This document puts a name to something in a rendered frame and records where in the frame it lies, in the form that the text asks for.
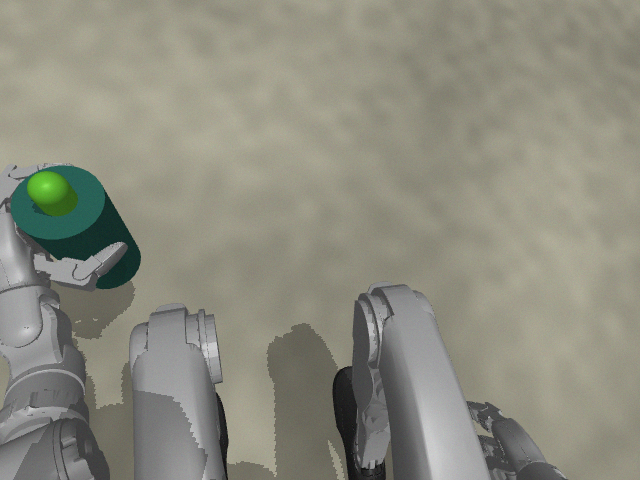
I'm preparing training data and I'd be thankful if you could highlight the right robot arm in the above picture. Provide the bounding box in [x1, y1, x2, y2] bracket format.
[516, 462, 568, 480]

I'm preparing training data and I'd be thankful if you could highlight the right robot hand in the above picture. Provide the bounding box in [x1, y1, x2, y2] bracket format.
[466, 401, 547, 480]

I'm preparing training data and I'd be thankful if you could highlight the left robot arm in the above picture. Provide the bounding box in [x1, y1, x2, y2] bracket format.
[0, 284, 110, 480]

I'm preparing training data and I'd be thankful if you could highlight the right robot foot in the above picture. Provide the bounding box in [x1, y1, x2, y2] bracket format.
[333, 366, 386, 480]

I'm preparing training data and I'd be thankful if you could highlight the bottle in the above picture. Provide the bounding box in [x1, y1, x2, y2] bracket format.
[10, 165, 141, 289]

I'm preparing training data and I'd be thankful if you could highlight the left robot hand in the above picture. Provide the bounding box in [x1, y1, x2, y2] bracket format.
[0, 163, 128, 293]

